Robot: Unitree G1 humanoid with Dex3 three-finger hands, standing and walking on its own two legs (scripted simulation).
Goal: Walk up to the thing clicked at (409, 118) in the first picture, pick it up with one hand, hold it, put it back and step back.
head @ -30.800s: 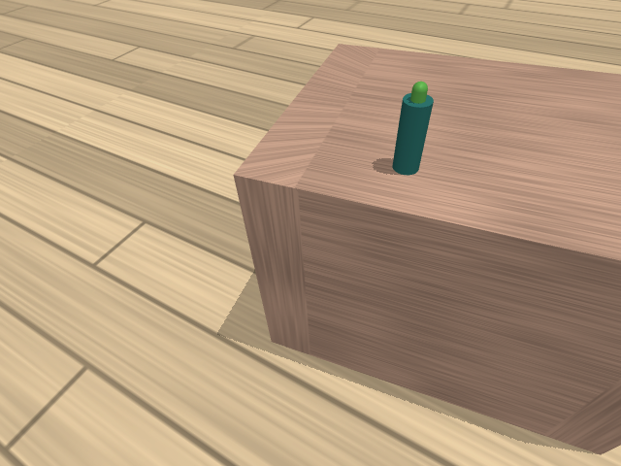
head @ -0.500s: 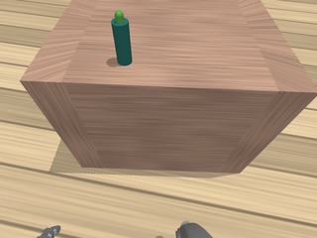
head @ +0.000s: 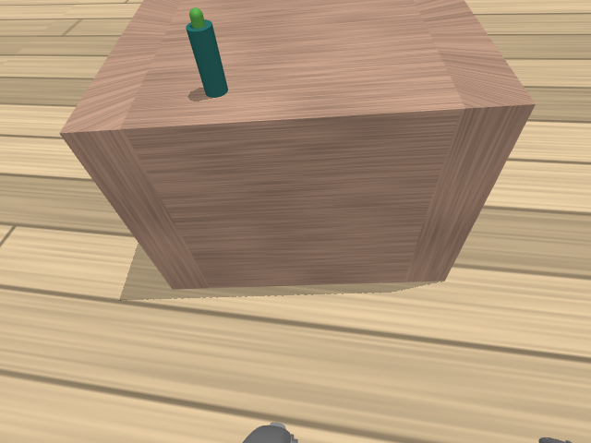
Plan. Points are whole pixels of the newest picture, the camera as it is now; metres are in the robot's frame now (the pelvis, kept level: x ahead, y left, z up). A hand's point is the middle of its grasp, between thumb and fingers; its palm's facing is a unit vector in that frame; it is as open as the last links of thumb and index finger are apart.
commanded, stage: step back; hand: left
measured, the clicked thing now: (206, 53) +0.88 +0.23 +0.08
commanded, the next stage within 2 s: stand in 1.58 s
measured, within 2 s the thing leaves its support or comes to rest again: neither
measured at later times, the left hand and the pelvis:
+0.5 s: hand out of the picture -0.11 +0.23 -0.15, palm faces -0.01 -0.92 -0.40, open 7.4 cm; pelvis -0.17 -0.05 -0.01, yaw +0 degrees
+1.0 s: hand out of the picture -0.15 +0.23 -0.14, palm faces +0.08 -0.91 -0.41, open 7.4 cm; pelvis -0.19 -0.05 +0.00, yaw +5 degrees
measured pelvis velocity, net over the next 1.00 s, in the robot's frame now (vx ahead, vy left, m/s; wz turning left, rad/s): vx -0.19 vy -0.05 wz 0.08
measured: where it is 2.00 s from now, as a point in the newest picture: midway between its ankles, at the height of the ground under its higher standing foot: outside the picture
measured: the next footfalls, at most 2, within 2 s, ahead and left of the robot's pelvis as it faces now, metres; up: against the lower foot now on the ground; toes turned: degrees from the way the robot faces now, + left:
left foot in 0.12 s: +0.00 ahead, +0.11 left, +0.00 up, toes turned +2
right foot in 0.44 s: -0.13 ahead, -0.15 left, +0.00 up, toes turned +4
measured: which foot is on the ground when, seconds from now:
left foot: up 0.00-0.10, down 0.12-0.46, up 0.48-0.74, down 0.76-1.00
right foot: down 0.00-0.14, up 0.16-0.42, down 0.44-1.00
